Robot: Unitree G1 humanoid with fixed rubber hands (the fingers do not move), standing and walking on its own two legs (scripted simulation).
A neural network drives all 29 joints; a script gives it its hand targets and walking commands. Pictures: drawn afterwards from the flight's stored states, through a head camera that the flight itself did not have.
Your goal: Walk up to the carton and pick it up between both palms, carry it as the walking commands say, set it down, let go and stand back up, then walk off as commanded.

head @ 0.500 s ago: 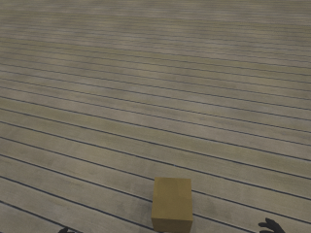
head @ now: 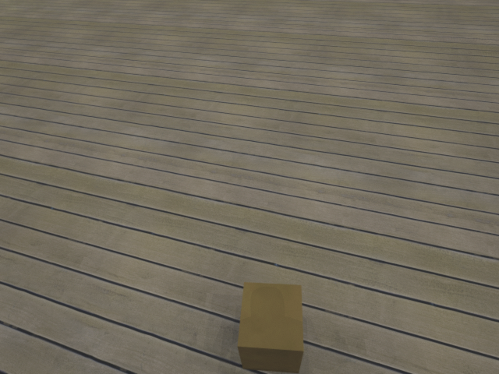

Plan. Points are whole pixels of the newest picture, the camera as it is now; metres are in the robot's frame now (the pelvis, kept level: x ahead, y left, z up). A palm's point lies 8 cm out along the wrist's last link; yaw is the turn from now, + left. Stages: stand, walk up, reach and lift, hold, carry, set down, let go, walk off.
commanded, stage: stand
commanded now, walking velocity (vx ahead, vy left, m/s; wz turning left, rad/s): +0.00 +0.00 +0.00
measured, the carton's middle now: (271, 327) +0.45 -0.02 -0.65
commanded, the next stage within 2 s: walk off in 0.98 s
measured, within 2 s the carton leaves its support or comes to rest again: neither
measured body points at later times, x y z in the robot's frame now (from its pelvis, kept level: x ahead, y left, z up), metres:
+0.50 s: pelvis -0.01 +0.00 +0.00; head -0.02 -0.01 +0.45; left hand +0.08 +0.29 -0.11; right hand +0.07 -0.29 -0.12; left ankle -0.01 +0.13 -0.74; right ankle +0.00 -0.10 -0.74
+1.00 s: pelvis -0.02 +0.00 +0.00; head -0.02 +0.00 +0.45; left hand +0.08 +0.30 -0.11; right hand +0.06 -0.30 -0.12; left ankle -0.01 +0.13 -0.74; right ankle +0.00 -0.10 -0.74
